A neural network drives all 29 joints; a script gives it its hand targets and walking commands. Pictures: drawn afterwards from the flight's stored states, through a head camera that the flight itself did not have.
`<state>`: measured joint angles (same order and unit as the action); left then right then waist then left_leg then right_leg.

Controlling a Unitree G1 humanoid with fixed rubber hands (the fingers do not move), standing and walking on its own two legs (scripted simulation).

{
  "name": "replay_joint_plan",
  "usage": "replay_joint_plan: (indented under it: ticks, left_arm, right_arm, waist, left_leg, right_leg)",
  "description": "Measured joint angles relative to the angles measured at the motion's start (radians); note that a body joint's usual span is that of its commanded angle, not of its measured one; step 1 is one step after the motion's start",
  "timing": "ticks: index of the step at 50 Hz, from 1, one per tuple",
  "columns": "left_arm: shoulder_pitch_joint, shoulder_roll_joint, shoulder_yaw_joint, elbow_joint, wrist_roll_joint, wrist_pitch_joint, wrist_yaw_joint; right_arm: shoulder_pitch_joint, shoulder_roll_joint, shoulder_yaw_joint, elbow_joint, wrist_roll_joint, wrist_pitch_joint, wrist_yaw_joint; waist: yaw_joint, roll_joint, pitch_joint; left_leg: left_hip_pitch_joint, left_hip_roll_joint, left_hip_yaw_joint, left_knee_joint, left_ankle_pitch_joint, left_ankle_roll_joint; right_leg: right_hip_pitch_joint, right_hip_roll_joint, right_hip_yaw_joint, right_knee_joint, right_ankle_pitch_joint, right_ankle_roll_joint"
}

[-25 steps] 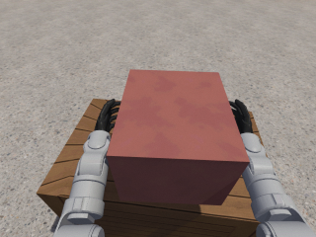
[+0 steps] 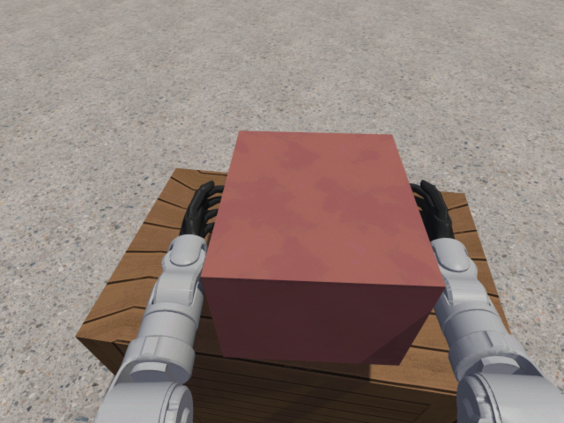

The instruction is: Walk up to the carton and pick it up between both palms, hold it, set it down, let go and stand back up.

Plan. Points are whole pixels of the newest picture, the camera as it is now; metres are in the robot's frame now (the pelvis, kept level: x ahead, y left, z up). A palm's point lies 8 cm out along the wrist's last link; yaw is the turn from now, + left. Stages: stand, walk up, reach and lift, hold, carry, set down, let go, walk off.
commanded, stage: set down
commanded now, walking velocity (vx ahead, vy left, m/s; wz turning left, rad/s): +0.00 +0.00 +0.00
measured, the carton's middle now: (312, 239) +0.40 +0.01 +0.05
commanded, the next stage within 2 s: none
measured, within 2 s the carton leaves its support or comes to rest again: rests again in 1.34 s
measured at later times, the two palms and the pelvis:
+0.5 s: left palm (210, 246) +0.38 +0.17 +0.05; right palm (434, 242) +0.40 -0.19 +0.05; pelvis +0.00 -0.01 +0.00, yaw -1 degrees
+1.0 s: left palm (217, 254) +0.39 +0.16 +0.02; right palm (429, 250) +0.41 -0.19 +0.02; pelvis -0.01 +0.00 -0.01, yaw -2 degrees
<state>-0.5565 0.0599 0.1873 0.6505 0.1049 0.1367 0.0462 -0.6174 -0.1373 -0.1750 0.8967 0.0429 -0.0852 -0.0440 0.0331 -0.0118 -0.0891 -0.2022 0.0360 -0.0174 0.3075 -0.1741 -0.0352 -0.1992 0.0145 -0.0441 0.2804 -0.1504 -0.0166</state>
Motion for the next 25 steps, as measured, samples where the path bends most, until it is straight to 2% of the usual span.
replay_joint_plan:
  ticks: [11,25]
  left_arm:
    - [-0.060,-0.001,0.017,0.176,-0.003,-0.121,0.015]
    - [-0.096,-0.001,0.039,0.346,-0.023,-0.281,0.034]
  right_arm:
    - [-0.052,-0.009,-0.050,0.112,-0.065,-0.067,0.020]
    - [-0.097,-0.019,-0.077,0.202,-0.124,-0.142,0.031]
  waist:
    - [0.013,0.015,-0.029]
    - [0.026,0.033,-0.070]
  left_leg:
    - [-0.064,0.005,0.002,0.003,0.009,-0.005]
    - [-0.174,0.009,0.013,0.012,0.019,-0.008]
  right_leg:
    - [-0.071,0.004,0.002,0.015,0.004,-0.005]
    - [-0.194,0.009,0.013,0.041,0.010,-0.009]
